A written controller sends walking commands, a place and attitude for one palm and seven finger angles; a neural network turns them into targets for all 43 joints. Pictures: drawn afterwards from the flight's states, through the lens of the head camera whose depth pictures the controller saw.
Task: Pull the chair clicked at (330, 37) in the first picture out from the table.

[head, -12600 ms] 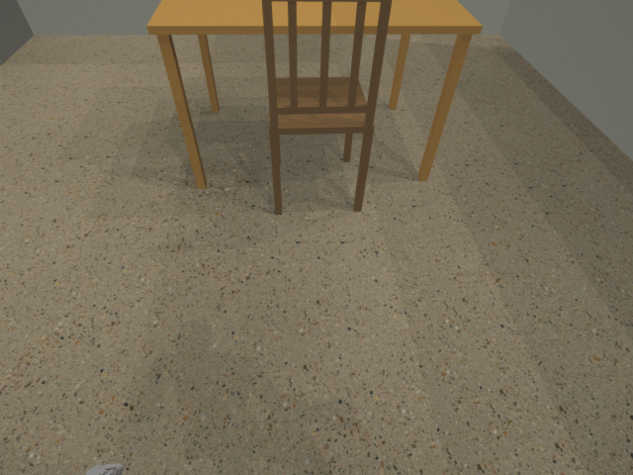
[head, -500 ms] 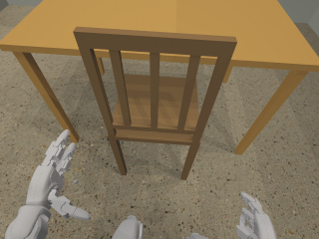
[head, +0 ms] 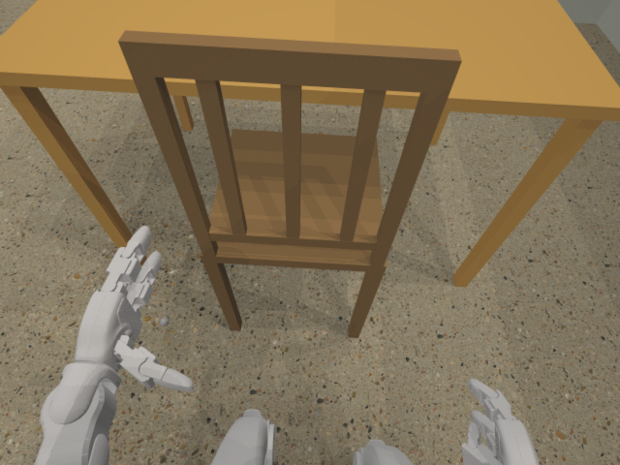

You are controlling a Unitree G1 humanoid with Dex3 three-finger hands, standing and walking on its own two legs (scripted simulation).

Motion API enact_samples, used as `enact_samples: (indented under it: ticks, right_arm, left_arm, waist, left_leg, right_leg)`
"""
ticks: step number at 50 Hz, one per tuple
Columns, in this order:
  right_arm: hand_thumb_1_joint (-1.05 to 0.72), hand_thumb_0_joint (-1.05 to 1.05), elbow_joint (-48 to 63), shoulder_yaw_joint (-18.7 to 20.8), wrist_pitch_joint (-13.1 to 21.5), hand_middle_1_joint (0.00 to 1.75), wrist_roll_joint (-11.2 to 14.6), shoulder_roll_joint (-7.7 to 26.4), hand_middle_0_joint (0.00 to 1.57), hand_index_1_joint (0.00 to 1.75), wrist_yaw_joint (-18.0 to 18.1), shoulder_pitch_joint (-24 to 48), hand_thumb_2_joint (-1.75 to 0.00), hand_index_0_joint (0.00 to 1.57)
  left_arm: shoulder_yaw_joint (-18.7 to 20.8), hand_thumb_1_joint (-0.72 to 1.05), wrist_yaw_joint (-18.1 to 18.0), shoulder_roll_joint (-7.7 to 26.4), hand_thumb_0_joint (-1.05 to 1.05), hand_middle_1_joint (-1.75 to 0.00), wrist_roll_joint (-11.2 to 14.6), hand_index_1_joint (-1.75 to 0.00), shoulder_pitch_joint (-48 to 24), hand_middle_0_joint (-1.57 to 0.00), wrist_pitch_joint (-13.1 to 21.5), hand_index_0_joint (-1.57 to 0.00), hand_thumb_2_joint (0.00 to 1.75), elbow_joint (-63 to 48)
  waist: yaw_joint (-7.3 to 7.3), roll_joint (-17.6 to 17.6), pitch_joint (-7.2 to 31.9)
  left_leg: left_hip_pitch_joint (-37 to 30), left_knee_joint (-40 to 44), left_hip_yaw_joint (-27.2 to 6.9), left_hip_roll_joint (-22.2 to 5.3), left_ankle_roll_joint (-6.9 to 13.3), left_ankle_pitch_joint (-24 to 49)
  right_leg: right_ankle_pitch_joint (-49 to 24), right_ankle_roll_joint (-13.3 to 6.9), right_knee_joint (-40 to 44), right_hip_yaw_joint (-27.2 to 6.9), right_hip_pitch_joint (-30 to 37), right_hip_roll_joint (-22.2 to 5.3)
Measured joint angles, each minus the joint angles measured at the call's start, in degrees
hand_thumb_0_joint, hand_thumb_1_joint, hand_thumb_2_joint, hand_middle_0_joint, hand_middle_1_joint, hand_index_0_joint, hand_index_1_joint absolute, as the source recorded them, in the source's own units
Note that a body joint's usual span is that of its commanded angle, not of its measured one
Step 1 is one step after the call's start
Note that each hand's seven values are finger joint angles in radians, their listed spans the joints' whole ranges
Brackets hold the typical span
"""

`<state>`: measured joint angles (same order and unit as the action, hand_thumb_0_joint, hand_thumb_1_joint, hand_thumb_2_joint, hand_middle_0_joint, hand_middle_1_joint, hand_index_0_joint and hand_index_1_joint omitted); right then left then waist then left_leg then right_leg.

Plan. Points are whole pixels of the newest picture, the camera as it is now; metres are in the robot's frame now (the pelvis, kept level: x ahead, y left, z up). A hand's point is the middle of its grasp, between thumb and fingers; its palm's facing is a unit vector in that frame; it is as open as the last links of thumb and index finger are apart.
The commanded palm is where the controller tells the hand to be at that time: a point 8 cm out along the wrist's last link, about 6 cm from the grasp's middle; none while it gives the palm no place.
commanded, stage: aim the fingers beside a spindle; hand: left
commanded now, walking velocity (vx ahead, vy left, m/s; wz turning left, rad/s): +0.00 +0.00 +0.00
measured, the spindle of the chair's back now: (292, 174) +0.54 +0.05 +0.02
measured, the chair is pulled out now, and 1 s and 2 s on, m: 0.00 0.00 0.00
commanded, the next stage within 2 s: push the fingers through the gap in 1.58 s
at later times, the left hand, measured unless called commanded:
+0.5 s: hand (191, 292) +0.33 +0.17 +0.01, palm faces -0.05 -1.00 -0.03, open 16.9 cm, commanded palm +0.32 +0.22 +0.02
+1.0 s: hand (218, 265) +0.38 +0.15 +0.00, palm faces -0.04 -1.00 -0.03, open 16.9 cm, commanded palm +0.36 +0.19 +0.00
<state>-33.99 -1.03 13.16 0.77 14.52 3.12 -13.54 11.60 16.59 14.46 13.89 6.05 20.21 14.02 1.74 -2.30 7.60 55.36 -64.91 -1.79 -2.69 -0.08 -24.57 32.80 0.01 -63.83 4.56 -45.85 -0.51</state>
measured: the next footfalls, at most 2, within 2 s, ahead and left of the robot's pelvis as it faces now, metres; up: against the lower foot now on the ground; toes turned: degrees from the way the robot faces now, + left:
none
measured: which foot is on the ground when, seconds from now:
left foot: down 0.00-1.00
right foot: down 0.00-1.00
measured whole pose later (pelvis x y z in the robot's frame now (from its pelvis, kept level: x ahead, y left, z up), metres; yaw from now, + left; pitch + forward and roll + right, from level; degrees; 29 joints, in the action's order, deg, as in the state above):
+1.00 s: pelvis -0.01 +0.00 -0.03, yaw -1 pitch +21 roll -3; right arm -35.3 -0.3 5.0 -0.8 14.2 0.5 -14.0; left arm 9.9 7.5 13.0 7.9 -18.1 23.4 32.5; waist 3.8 -2.3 8.8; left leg 67.3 -72.4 -1.4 -3.0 0.2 -26.4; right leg 35.0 0.2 -72.0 3.7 -58.2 -0.4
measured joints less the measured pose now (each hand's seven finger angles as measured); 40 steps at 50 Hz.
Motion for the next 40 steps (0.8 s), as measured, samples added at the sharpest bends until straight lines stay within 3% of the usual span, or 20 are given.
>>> enact_samples:
  ticks: [40]
  right_arm:
    - [-0.9, 0.01, -0.6, 0.3, -6.6, 0.3, -1.2, -0.4, 0.2, 0.3, -2.1, 0.1, -0.9, 0.21]
  left_arm:
    - [-3.2, -0.5, -8.4, -2.3, -0.01, -0.08, -5.7, -0.08, -19.6, -0.06, 1.8, -0.06, 0.3, 14.5]
  waist:
    - [1.37, 0.1, 1.0]
  left_leg:
    - [9.2, -5.8, 0.5, -0.1, 0.5, -1.5]
  right_leg:
    - [1.8, 0.4, -6.3, -0.8, -9.4, -0.1]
